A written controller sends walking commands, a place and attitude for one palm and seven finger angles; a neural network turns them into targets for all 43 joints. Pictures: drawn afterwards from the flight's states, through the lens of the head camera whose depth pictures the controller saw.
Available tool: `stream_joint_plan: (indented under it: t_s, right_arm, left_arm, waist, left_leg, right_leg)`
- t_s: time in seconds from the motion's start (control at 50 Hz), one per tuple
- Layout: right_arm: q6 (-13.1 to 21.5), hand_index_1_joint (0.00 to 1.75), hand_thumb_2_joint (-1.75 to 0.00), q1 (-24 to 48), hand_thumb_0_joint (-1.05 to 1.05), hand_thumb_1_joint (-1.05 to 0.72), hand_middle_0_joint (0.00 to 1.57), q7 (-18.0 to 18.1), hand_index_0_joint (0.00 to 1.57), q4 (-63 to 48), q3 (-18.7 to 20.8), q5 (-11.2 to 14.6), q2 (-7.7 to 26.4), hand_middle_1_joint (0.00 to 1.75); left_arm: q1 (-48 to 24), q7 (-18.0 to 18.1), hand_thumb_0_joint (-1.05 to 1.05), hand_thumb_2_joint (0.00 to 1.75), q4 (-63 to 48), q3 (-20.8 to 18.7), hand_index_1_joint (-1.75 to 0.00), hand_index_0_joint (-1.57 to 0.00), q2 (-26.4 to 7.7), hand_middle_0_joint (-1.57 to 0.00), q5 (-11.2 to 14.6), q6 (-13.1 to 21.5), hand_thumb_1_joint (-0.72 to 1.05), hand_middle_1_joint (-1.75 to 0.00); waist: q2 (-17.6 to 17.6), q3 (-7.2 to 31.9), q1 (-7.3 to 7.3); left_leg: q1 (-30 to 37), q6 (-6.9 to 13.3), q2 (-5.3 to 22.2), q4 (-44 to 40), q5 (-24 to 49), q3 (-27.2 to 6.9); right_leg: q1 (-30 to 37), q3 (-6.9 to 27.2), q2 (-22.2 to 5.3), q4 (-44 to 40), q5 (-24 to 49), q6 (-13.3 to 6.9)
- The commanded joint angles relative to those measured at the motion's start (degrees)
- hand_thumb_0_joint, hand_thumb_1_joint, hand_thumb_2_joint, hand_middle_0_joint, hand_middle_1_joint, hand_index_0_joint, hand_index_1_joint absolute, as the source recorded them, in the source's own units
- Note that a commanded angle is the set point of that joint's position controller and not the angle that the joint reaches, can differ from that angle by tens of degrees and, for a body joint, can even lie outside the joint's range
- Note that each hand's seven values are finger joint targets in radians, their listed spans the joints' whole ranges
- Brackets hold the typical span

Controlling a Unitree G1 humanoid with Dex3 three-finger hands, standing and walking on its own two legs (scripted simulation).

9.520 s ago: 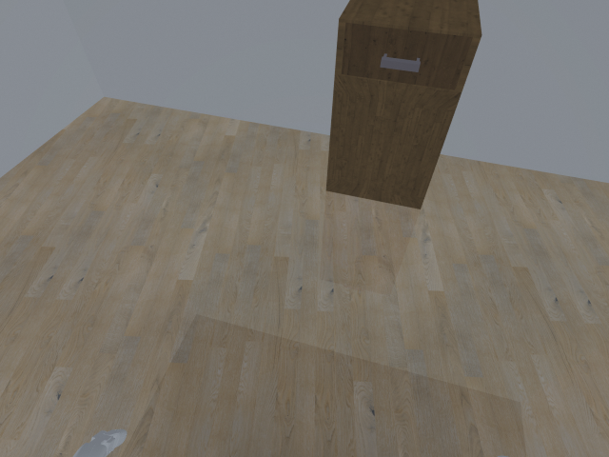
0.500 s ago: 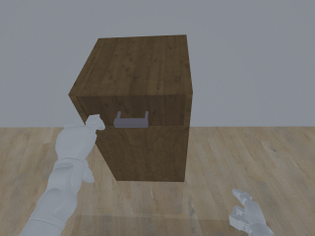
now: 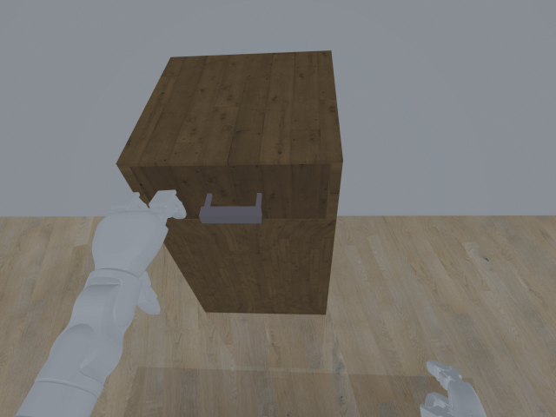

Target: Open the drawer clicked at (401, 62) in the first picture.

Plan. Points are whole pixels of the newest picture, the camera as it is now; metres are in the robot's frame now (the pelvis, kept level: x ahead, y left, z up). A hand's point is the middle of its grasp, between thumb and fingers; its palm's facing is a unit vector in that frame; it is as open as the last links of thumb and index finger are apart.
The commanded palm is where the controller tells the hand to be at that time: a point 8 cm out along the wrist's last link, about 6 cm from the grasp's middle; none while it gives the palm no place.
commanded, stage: raise the hand with hooked fingers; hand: left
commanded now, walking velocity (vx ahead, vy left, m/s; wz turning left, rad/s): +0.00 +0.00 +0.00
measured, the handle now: (232, 206) +0.52 +0.19 -0.08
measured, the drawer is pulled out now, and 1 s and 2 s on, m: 0.00 0.00 0.00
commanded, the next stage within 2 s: move the hooked fingers above the handle in 0.02 s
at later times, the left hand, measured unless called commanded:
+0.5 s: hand (178, 236) +0.34 +0.21 +0.06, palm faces +0.08 -0.06 -1.00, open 13.8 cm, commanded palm +0.32 +0.22 +0.10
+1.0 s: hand (200, 224) +0.40 +0.20 +0.02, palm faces +0.00 -0.01 -1.00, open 13.8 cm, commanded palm +0.38 +0.20 +0.07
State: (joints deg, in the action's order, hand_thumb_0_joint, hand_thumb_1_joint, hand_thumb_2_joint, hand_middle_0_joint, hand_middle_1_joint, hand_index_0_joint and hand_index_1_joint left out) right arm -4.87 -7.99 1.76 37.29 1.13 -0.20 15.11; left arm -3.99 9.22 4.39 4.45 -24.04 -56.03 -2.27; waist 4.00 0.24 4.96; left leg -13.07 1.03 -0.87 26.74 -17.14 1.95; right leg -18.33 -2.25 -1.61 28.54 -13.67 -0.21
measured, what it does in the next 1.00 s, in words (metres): stands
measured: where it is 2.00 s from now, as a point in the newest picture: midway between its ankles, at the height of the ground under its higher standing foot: outside the picture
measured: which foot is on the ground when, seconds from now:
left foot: down 0.00-1.00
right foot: down 0.00-1.00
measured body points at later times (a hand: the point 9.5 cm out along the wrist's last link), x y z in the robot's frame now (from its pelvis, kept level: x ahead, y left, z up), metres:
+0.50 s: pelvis -0.01 +0.00 +0.00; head +0.02 -0.03 +0.44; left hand +0.33 +0.21 +0.11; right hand +0.16 -0.22 -0.13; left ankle -0.04 +0.11 -0.74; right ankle +0.01 -0.12 -0.74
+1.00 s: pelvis -0.01 -0.01 -0.01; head +0.04 -0.04 +0.43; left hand +0.39 +0.19 +0.07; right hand +0.10 -0.27 -0.15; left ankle -0.04 +0.11 -0.74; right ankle +0.01 -0.12 -0.74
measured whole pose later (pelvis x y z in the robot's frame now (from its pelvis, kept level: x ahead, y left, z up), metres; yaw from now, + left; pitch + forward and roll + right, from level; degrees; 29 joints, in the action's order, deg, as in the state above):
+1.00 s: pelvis -0.01 -0.01 -0.01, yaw +0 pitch +10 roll +1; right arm -3.9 -12.6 2.3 40.2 3.0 0.6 14.8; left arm -31.2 19.4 43.6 6.7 -19.7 -60.7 -3.4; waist 3.1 3.6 -0.5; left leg -25.3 0.5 -0.3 33.6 -18.4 2.1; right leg -30.5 -2.1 -1.2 34.9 -14.6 -1.0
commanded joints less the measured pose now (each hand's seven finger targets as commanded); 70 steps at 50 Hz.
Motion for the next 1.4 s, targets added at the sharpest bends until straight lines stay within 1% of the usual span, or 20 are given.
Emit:
stream_joint_plan:
  t_s: [0.0, 0.12, 0.16, 0.22, 0.28, 0.34, 0.38, 0.48, 0.56, 0.74, 0.8, 0.9, 0.96, 1.04, 1.16, 1.2, 1.28, 1.3, 1.36, 1.38]
  right_arm:
    - [2.8, 0.3, -0.9, 6.69, 0.0, -0.9, 0.2, 0.25, 0.2, -7.96, 1.89, 0.47, 4.95, 0.3]
    - [2.23, 0.3, -0.9, 7.48, 0.0, -0.9, 0.2, 0.7, 0.2, -8.13, 1.41, 0.78, 5.59, 0.3]
    - [2.49, 0.3, -0.9, 7.22, 0.0, -0.9, 0.2, 0.89, 0.2, -8.1, 1.25, 0.81, 5.58, 0.3]
    - [2.59, 0.3, -0.9, 5.72, 0.0, -0.9, 0.2, 1.19, 0.2, -7.3, 1.18, 0.4, 5.29, 0.3]
    - [2.87, 0.3, -0.9, 4.59, 0.0, -0.9, 0.2, 1.47, 0.2, -6.75, 1.21, 0.11, 5.12, 0.3]
    - [3.26, 0.3, -0.9, 3.6, 0.0, -0.9, 0.2, 1.33, 0.2, -6.49, 1.7, 0.21, 4.56, 0.3]
    - [3.41, 0.3, -0.9, 3.22, 0.0, -0.9, 0.2, 1.11, 0.2, -6.58, 1.93, 0.22, 4.43, 0.3]
    - [2.78, 0.3, -0.9, 2.78, 0.0, -0.9, 0.2, 0.47, 0.2, -6.04, 2.13, 0.83, 5.06, 0.3]
    - [2.17, 0.3, -0.9, 2.47, 0.0, -0.9, 0.2, 0.75, 0.2, -6.25, 2.33, 1.03, 5.88, 0.3]
    - [2.91, 0.3, -0.9, -1.8, 0.0, -0.9, 0.2, 1.6, 0.2, -4.69, 3.25, 0.63, 5.39, 0.3]
    - [3.1, 0.3, -0.9, -3.08, 0.0, -0.9, 0.2, 1.48, 0.2, -3.95, 3.66, 0.46, 5.47, 0.3]
    - [3.05, 0.3, -0.9, -4.04, 0.0, -0.9, 0.2, 1.18, 0.2, -3.22, 3.79, 0.71, 5.71, 0.3]
    - [2.95, 0.3, -0.9, -4.95, 0.0, -0.9, 0.2, 1.05, 0.2, -3.21, 4.2, 0.62, 5.91, 0.3]
    - [2.98, 0.3, -0.9, -7.02, 0.0, -0.9, 0.2, 1.07, 0.2, -2.6, 4.66, 0.41, 6.09, 0.3]
    - [3.19, 0.3, -0.9, -9.85, 0.0, -0.9, 0.2, 0.8, 0.2, -1.29, 4.92, -0.21, 6.11, 0.3]
    - [3.09, 0.3, -0.9, -10.56, 0.0, -0.9, 0.2, 0.35, 0.2, -0.93, 4.98, -0.63, 6.01, 0.3]
    - [2.54, 0.3, -0.9, -11.14, 0.0, -0.9, 0.2, -0.56, 0.2, 0.21, 4.79, -1.16, 6.27, 0.3]
    - [2.45, 0.3, -0.9, -11.28, 0.0, -0.9, 0.2, -0.88, 0.2, 0.15, 4.8, -1.15, 6.26, 0.3]
    - [1.79, 0.3, -0.9, -11.85, 0.0, -0.9, 0.2, -1.25, 0.2, 0.27, 4.84, -1.14, 6.84, 0.3]
    - [1.62, 0.3, -0.9, -12.55, 0.0, -0.9, 0.2, -1.23, 0.2, 0.49, 4.89, -1.04, 7.01, 0.3]
  left_arm:
    - [-15.98, 4.22, 0.0, 0.3, -9.89, -7.76, -1.2, -0.3, -11.05, -0.3, -0.17, -1.85, -0.5, -1.2]
    - [-17.51, 0.74, 0.0, 0.3, -7.11, -3.36, -1.2, -0.3, -8.56, -0.3, 0.73, -4.68, -0.5, -1.2]
    - [-21.35, -0.29, 0.0, 0.3, -5.55, -1.1, -1.2, -0.3, -6.64, -0.3, 0.53, -4.24, -0.5, -1.2]
    - [-25.58, -0.2, 0.0, 0.3, -3.17, -1.37, -1.2, -0.3, -7.79, -0.3, -0.85, -2.29, -0.5, -1.2]
    - [-31.31, 1.77, 0.0, 0.3, -1.35, -3.9, -1.2, -0.3, -10.82, -0.3, -2.74, 0.05, -0.5, -1.2]
    - [-33.62, 4.37, 0.0, 0.3, -0.03, -2.59, -1.2, -0.3, -8.44, -0.3, -3.15, 1.3, -0.5, -1.2]
    - [-32.96, 5.94, 0.0, 0.3, 1.73, -2.75, -1.2, -0.3, -7.81, -0.3, -3.33, 0.86, -0.5, -1.2]
    - [-31.5, 7.24, 0.0, 0.3, 10.85, -0.58, -1.2, -0.3, -4.7, -0.3, -3.26, -3.49, -0.5, -1.2]
    - [-34.27, 6.34, 0.0, 0.3, 13.38, -0.89, -1.2, -0.3, -6.05, -0.3, -3.59, -5.61, -0.5, -1.2]
    - [-43.39, 8.89, 0.0, 0.3, 17.34, -1.21, -1.2, -0.3, -6.25, -0.3, -4.69, 0.39, -0.5, -1.2]
    - [-44.07, 11.29, 0.0, 0.3, 20.99, -4.19, -1.2, -0.3, -8.79, -0.3, -5.27, 0.7, -0.5, -1.2]
    - [-46.95, 12.74, 0.0, 0.3, 28.7, -2.86, -1.2, -0.3, -7.69, -0.3, -4.9, -1.38, -0.5, -1.2]
    - [-48.38, 12.23, 0.0, 0.3, 31.3, -2.51, -1.2, -0.3, -7.34, -0.3, -4.77, -1.65, -0.5, -1.2]
    - [-52.32, 11.31, 0.0, 0.3, 32.7, 0.17, -1.2, -0.3, -4.66, -0.3, -4.64, 0.42, -0.5, -1.2]
    - [-60.85, 14.4, 0.0, 0.3, 34.98, -1.67, -1.2, -0.3, -6.64, -0.3, -6.52, 3.67, -0.5, -1.2]
    - [-61.61, 16.57, 0.0, 0.3, 36.43, -2.93, -1.2, -0.3, -7.52, -0.3, -7.07, 3.37, -0.5, -1.2]
    - [-62.4, 19.7, 0.0, 0.3, 43.54, -3.65, -1.2, -0.3, -7.49, -0.3, -7.55, -0.46, -0.5, -1.2]
    - [-62.45, 19.93, 0.0, 0.3, 44.89, -2.47, -1.2, -0.3, -5.7, -0.3, -7.19, -1.68, -0.5, -1.2]
    - [-62.73, 19.15, 0.0, 0.3, 48.37, -3.16, -1.2, -0.3, -6.65, -0.3, -6.41, -4.56, -0.5, -1.2]
    - [-64.14, 18.46, 0.0, 0.3, 49.37, -1.08, -1.2, -0.3, -4.89, -0.3, -6.25, -5.11, -0.5, -1.2]
  waist:
    - [-2.25, 17.03, 0.03]
    - [-5.28, 14.65, -1.05]
    - [-5.96, 13.09, -2.14]
    - [-5.64, 13.39, -2.11]
    - [-2.88, 15.92, -1.75]
    - [0.41, 18.88, -1.55]
    - [-0.58, 20.52, -1.25]
    - [-5.54, 17.79, -1.78]
    - [-7.54, 19.51, -2.14]
    - [-4.23, 20.45, -4.28]
    - [-5.07, 22.58, -4.05]
    - [-5.91, 22.23, -5.17]
    - [-6.64, 24.74, -5.67]
    - [-6.53, 25.85, -7.45]
    - [-4.31, 25.84, -8.94]
    - [-3.09, 28.81, -8.75]
    - [-3.59, 28.75, -9.35]
    - [-3.38, 28.83, -9.57]
    - [-4.92, 31.92, -9.68]
    - [-5.73, 31.51, -10.81]
  left_leg:
    - [1.17, -0.61, -1.06, -2.44, 22.82, -1.33]
    - [0.26, -0.14, -1.1, -3.46, 19.07, -1.11]
    - [0.41, 0.01, -0.84, -3.32, 17.18, -1.47]
    - [0.26, -0.23, -1.01, -2.93, 15.65, -1.79]
    - [0.01, -0.52, -1.22, -2.35, 15.24, -2.12]
    - [0.7, -1.51, -1.22, -1.4, 18.18, -2.29]
    - [0.35, -1.52, -1.18, -0.74, 20.03, -2.24]
    - [-3.59, -0.99, -1.11, -0.91, 17.75, -1.12]
    - [-4.8, -0.34, -1.35, -0.81, 16.31, -0.86]
    - [-6.03, 0.54, -1.79, 1.97, 15.1, -0.64]
    - [-7.75, 0.63, -2.01, 2.77, 14.92, -0.33]
    - [-11.55, 0.78, -2.4, 3.5, 13.16, 0.6]
    - [-11.59, 1.03, -2.51, 4.32, 14.26, 0.64]
    - [-11.03, 1.4, -2.26, 5.63, 14.15, 0.58]
    - [-12.85, 1.29, -2.17, 7.79, 13.67, -0.64]
    - [-13.15, 1.18, -2.21, 8.95, 14.58, -0.53]
    - [-16.16, 0.85, -2.02, 10.09, 15.45, -0.55]
    - [-16.07, 0.78, -1.94, 10.11, 15.69, -0.37]
    - [-16.54, 0.92, -1.86, 10.72, 17.43, -0.15]
    - [-16.61, 1.02, -1.69, 10.73, 16.65, -0.04]
  right_leg:
    - [11.94, 1.58, 1.65, -1.02, 17.77, -2.54]
    - [11.33, 0.96, 1.7, -2.07, 14.73, -2.11]
    - [8.84, 0.7, 1.94, -2.52, 12.36, -2.15]
    - [7.39, 0.38, 1.9, -2.06, 10.38, -2.3]
    - [6.99, 0.66, 1.9, -1.17, 9.38, -2.7]
    - [6.28, 0.43, 2.05, 0.31, 11.0, -3.09]
    - [6.88, 0.48, 2.12, 0.97, 12.43, -3.04]
    - [6.49, 0.58, 2.06, 0.72, 12.72, -2.63]
    - [7.77, 0.94, 2.17, 0.81, 12.53, -2.56]
    - [4.4, 1.48, 1.91, 2.38, 13.07, -2.42]
    - [5.48, 1.87, 1.87, 3.03, 13.9, -2.26]
    - [5.19, 2.28, 1.65, 3.25, 14.46, -1.74]
    - [5.66, 2.04, 1.86, 3.7, 16.12, -1.7]
    - [3.37, 2.14, 1.82, 4.1, 16.54, -1.46]
    - [-2.41, 1.53, 2.33, 6.2, 13.48, -1.94]
    - [-2.81, 1.47, 2.42, 7.53, 14.19, -2.01]
    - [-4.6, 0.73, 2.8, 9.24, 14.93, -2.0]
    - [-5.07, 0.56, 2.92, 9.22, 15.08, -1.98]
    - [-3.02, 0.77, 3.08, 9.57, 17.72, -1.83]
    - [-3.7, 0.82, 3.08, 9.33, 17.46, -1.54]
